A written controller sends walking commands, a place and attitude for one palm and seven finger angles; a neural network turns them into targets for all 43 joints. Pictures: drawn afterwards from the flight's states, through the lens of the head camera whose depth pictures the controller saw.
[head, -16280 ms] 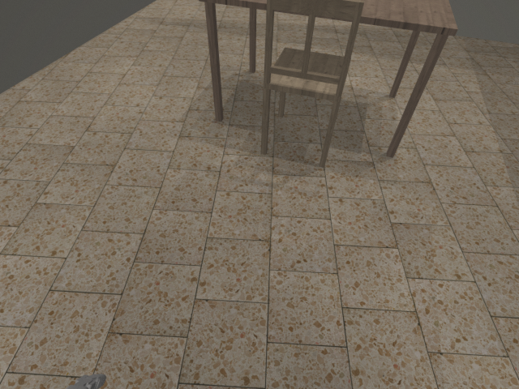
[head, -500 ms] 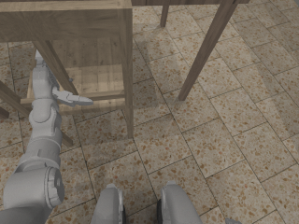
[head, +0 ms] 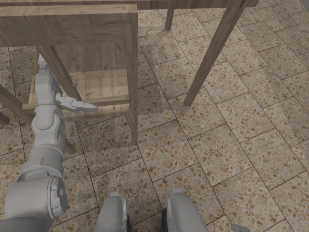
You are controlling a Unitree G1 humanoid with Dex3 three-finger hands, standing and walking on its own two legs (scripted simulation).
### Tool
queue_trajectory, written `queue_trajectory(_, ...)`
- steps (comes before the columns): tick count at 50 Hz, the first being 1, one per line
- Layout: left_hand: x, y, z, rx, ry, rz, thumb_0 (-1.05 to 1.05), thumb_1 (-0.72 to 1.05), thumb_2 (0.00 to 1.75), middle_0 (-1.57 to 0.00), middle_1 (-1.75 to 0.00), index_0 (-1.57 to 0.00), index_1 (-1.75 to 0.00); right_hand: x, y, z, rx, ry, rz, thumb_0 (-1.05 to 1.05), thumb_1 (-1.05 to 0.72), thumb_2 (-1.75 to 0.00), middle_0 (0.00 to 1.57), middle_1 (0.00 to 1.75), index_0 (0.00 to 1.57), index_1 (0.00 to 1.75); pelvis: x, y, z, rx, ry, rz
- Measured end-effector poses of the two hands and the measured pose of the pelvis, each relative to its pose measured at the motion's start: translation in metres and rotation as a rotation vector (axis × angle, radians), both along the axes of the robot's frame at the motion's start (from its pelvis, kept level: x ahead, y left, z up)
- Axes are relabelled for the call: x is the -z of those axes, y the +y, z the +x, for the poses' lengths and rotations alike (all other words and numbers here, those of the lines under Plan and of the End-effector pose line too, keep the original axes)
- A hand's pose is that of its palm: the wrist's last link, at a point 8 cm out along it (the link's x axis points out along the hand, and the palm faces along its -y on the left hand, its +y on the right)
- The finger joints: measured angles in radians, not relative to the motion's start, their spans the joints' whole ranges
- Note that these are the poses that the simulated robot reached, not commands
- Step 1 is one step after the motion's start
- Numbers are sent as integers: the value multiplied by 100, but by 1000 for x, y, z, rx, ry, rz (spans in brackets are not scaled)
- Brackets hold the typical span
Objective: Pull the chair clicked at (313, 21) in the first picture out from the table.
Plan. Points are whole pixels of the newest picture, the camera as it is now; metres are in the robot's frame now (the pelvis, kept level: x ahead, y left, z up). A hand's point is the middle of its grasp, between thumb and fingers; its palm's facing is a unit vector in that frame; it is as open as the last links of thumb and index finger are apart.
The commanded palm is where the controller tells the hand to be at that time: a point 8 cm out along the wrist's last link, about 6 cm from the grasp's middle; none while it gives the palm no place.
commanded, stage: hook a spindle and tug to test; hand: left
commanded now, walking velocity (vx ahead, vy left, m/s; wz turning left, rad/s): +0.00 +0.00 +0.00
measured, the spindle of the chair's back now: (63, 78) +0.51 +0.22 +0.02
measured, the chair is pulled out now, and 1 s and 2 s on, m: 0.00 0.01 0.09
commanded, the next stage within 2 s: step backward, pulling the chair out in 1.40 s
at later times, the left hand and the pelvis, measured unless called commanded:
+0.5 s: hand (72, 83) +0.48 +0.19 +0.03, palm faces +0.12 -0.99 -0.01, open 11.1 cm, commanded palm +0.45 +0.22 +0.03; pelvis +0.00 +0.00 +0.00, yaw +0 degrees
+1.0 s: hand (73, 87) +0.47 +0.19 +0.03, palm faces +0.11 -0.99 +0.00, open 5.3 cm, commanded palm +0.43 +0.22 +0.03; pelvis +0.02 +0.01 +0.01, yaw -1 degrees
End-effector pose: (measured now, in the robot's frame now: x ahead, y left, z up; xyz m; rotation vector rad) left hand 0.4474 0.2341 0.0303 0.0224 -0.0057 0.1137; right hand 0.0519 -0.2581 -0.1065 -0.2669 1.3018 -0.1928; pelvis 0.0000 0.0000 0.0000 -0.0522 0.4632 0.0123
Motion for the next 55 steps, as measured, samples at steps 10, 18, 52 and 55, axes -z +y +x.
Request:
queue_trajectory(10,4,2,4,-6,2,-4,-2,-50,30,-19,-46,-17,-47,2,-1,-2,-6,18,-6,1,-90,-90,20,30,20,30,3,-1,-1,-5,8,-3)
queue_trajectory(18,5,5,7,-11,4,-10,-2,-40,34,-32,-88,-30,-88,3,0,-5,3,36,-7,1,-90,-90,20,30,20,30,2,1,1,-4,13,-6)
queue_trajectory(52,4,2,-7,0,22,-27,1,71,78,-43,-145,-45,-145,-10,18,23,14,-16,34,1,-90,-90,20,30,20,30,-11,11,19,9,4,-8)
queue_trajectory(55,4,0,-13,3,19,-23,1,71,78,-43,-145,-44,-145,-11,18,28,8,-29,36,1,-90,-90,20,30,20,30,-12,10,20,8,-1,-7)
